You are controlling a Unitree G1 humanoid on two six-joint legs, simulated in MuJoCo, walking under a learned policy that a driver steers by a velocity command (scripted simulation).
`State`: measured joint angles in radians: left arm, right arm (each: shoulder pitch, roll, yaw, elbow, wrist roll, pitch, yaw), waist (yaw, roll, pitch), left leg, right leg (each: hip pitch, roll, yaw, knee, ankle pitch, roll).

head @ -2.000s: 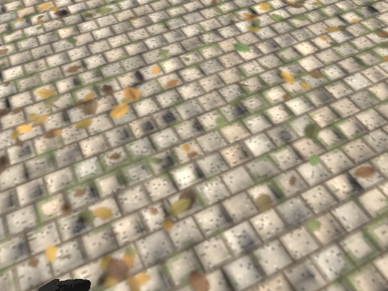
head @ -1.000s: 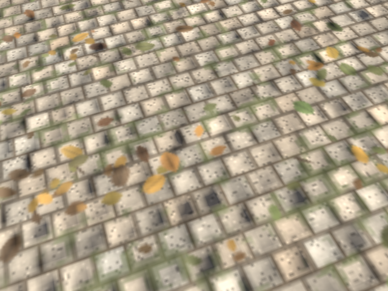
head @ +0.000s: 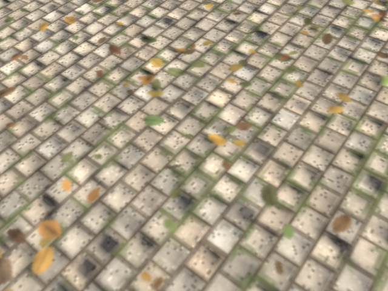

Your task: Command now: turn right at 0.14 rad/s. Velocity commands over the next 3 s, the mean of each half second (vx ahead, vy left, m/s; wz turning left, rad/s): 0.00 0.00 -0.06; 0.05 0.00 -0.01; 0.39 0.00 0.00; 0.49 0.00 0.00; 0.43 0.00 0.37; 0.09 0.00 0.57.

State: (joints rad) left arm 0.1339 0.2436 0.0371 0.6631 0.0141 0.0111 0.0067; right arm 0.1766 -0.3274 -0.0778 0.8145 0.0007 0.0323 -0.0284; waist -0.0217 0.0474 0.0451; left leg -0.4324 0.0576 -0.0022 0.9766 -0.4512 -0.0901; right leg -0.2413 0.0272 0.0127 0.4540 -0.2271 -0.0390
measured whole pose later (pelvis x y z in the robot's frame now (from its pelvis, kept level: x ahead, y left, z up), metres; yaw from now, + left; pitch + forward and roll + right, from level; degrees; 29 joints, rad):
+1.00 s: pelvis +0.02 +0.02 -0.01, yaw -1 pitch -1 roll +0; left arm 0.21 0.24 0.04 1.09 -0.01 -0.02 0.03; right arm 0.28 -0.25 -0.02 1.01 0.02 -0.03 -0.04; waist 0.00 0.00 0.00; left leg -0.19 0.00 0.00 0.55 -0.37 0.03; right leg -0.24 0.01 0.02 0.60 -0.42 -0.04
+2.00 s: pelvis +0.50 +0.03 +0.00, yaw +0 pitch +2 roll +2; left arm 0.02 0.25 0.04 0.88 -0.02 -0.09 -0.02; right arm 0.38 -0.26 -0.05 1.00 0.01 -0.08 0.00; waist -0.08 -0.03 0.01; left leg 0.05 -0.07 0.05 0.20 -0.27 0.04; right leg -0.61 -0.10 0.02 0.55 0.06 -0.01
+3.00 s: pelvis +0.88 +0.05 -0.01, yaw +30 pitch +3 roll -1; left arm 0.10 0.29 0.07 0.81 0.00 -0.01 0.05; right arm 0.17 -0.30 -0.09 0.68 0.00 0.03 -0.04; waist -0.03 -0.01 0.02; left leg -0.39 -0.14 -0.18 0.48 -0.13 0.06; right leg -0.49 0.01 0.13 0.75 -0.31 0.08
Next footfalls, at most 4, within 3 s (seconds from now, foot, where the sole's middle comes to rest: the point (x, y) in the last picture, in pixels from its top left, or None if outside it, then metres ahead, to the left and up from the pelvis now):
0.16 left None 0.03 0.14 -0.78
1.54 left None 0.43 0.14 -0.78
2.08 right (238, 218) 0.73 -0.11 -0.78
2.58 left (170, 175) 0.94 0.15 -0.78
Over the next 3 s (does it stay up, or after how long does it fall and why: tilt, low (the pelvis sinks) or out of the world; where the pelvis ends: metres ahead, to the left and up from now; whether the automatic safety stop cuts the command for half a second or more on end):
stays up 0.88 0.05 -0.01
